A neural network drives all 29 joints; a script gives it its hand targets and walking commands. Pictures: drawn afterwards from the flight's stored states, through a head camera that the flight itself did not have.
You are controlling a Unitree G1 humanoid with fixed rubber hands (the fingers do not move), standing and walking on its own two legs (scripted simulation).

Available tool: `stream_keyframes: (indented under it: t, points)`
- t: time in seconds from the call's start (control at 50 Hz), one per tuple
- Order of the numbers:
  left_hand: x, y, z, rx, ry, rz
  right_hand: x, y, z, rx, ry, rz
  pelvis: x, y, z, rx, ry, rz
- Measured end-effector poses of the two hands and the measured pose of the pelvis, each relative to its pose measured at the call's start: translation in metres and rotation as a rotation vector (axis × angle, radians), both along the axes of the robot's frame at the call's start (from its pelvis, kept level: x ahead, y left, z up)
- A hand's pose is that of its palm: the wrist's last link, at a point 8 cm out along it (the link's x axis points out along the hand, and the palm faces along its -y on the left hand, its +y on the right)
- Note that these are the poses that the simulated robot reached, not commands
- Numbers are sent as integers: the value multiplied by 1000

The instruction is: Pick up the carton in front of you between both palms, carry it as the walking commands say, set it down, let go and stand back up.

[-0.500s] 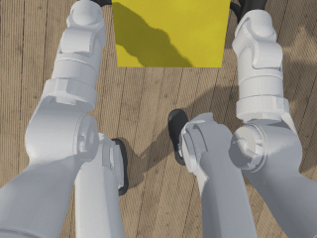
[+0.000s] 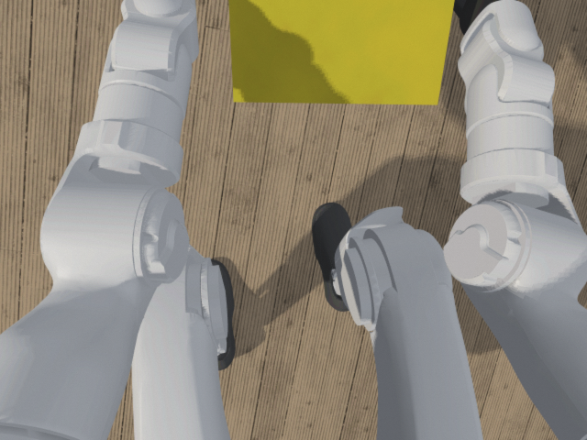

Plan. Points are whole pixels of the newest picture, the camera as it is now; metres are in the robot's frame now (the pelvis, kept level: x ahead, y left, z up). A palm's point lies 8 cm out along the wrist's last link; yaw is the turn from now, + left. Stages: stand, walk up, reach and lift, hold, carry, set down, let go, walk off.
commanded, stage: set down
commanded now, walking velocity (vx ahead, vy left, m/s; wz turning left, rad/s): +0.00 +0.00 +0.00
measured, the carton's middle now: (328, 10) +0.56 -0.13 -0.23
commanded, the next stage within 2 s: let go in 1.96 s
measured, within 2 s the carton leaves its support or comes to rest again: rests again in 0.44 s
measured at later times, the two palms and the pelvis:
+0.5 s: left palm out of the picture +0.58 +0.03 -0.18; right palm (472, 11) +0.52 -0.27 -0.16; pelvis +0.02 +0.00 +0.00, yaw -1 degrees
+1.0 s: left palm out of the picture +0.58 +0.11 -0.16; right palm (459, 48) +0.48 -0.26 -0.17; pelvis -0.01 +0.00 -0.01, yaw +0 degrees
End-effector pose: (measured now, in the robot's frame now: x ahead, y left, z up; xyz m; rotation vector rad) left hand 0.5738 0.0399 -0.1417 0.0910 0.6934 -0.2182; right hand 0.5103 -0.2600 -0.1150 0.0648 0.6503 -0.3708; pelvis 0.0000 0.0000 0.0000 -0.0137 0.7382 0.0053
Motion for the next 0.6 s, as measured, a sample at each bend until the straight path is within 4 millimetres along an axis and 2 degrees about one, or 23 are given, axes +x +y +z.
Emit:
stream_keyframes:
  t: [0.22,0.36,0.46,0.6]
  points:
    - [5,-10,-10,-47,-26,-22,5,-11,-11,-30,27,-2,4,-1,-1,-8,2,2]
    - [10,-18,-19,-52,-22,-53,4,-19,-25,-28,58,-19,12,-2,-2,-15,11,-2]
    - [8,-10,-35,-42,4,-21,5,-12,-42,-25,120,31,19,-4,0,-12,26,-9]
    - [5,-8,-41,-74,-25,-21,4,-11,-43,-48,115,27,19,-3,-4,-21,29,-7]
